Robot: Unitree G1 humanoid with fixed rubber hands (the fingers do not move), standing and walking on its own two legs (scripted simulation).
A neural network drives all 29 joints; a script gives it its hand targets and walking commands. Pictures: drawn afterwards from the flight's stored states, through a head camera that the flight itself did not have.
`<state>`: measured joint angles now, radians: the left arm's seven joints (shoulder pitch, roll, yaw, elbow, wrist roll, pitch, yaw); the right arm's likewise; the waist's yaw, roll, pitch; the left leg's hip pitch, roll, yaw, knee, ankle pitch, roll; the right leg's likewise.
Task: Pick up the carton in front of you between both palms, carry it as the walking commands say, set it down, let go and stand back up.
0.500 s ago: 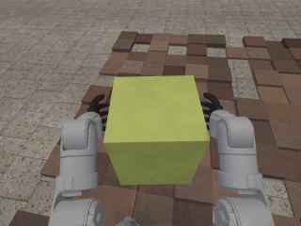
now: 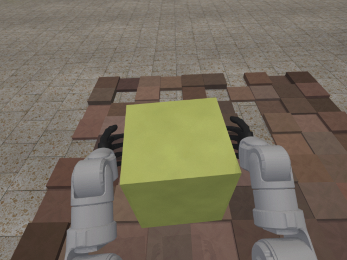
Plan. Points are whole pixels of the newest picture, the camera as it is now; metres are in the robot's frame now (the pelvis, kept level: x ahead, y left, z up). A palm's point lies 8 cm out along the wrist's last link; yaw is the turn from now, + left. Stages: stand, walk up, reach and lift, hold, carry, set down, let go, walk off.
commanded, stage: carry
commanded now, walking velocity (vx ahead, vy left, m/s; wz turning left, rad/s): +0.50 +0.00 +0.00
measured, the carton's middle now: (176, 166) +0.35 -0.02 +0.05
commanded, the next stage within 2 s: none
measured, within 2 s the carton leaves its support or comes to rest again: neither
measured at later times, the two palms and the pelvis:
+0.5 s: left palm (104, 86) +0.65 +0.18 +0.11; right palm (194, 78) +0.66 -0.12 +0.11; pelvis +0.30 +0.02 +0.00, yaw +2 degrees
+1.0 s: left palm (115, 48) +0.92 +0.17 +0.13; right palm (184, 41) +0.96 -0.13 +0.12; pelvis +0.60 -0.01 +0.03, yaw +4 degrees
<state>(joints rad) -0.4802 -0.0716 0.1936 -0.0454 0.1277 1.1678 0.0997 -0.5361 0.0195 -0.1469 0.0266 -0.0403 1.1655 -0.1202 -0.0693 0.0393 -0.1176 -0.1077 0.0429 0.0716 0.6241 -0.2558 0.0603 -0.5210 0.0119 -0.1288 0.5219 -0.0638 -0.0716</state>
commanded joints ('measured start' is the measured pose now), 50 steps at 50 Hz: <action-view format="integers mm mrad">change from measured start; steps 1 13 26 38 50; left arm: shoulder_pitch -630 -943 -857 -726 -741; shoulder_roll -775 -1080 -1051 -929 -1061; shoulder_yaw -604 -665 -634 -622 -650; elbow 109 44 58 42 -52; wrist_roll -365 -588 -493 -384 -486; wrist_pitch -4 -23 3 5 14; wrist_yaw -192 -231 -214 -160 -240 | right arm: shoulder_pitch -705 -743 -799 -775 -661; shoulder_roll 973 1029 1084 1061 1168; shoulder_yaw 630 502 602 639 615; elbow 28 37 -49 -62 -46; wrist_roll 440 302 403 457 384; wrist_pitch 12 -13 -13 1 15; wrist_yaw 258 178 228 255 233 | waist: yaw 152 134 -1 6 97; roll -393 -129 24 113 -225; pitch -443 -309 -427 -301 -347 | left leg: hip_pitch -611 -673 391 161 -530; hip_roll -149 25 299 161 19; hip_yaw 16 -63 -488 -89 -56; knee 633 307 -181 -221 288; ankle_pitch -226 70 390 523 -78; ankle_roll -66 -27 215 77 -83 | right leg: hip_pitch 904 541 -324 -19 664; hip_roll -368 -265 -42 -16 -260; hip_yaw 555 328 180 5 287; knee -100 -134 792 44 -210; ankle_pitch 318 -30 -382 -53 250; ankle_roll -245 -165 43 55 -127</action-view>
